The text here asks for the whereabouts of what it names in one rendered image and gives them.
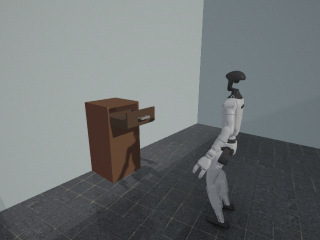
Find robot left shin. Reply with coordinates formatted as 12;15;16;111
206;185;224;223

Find left robot upper arm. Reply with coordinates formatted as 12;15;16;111
222;99;237;136

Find handle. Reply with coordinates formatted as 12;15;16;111
138;115;150;120

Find left robot hand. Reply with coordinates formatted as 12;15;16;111
192;155;212;179

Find robot right shin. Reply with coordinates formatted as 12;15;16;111
215;178;230;206

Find robot shin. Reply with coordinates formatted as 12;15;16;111
215;178;230;206
206;185;224;223

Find left robot forearm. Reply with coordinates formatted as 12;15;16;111
206;127;231;160

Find drawer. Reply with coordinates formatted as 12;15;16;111
109;106;155;130

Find cabinet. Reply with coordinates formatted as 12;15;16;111
85;97;141;183

